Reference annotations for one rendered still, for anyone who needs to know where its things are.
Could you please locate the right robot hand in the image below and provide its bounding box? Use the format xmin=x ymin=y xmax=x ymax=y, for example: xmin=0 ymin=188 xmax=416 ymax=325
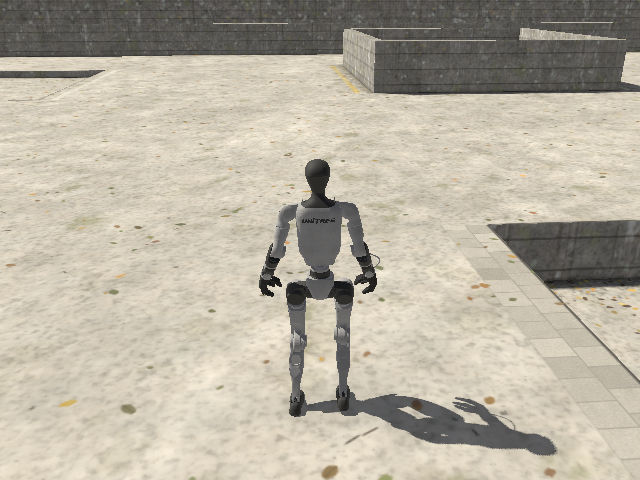
xmin=354 ymin=273 xmax=377 ymax=294

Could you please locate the right robot upper arm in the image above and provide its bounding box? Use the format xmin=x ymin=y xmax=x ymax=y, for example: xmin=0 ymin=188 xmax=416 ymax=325
xmin=339 ymin=202 xmax=367 ymax=257

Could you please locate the right robot shin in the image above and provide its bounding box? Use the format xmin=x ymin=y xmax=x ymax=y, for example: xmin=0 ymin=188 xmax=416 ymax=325
xmin=336 ymin=327 xmax=350 ymax=397

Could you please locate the left robot upper arm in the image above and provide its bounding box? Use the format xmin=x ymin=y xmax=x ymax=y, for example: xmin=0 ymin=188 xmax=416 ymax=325
xmin=270 ymin=203 xmax=298 ymax=259

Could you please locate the left robot hand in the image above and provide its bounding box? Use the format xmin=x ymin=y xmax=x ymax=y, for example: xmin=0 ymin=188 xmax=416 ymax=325
xmin=259 ymin=275 xmax=282 ymax=297

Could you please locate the robot left forearm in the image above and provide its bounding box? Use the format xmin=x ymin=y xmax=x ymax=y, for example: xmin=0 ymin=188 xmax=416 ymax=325
xmin=261 ymin=243 xmax=280 ymax=280

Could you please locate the robot right thigh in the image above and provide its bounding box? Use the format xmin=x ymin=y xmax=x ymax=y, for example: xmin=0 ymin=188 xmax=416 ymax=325
xmin=334 ymin=278 xmax=354 ymax=345

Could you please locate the robot right forearm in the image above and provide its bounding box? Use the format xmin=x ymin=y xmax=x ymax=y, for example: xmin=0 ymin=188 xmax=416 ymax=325
xmin=356 ymin=242 xmax=375 ymax=278

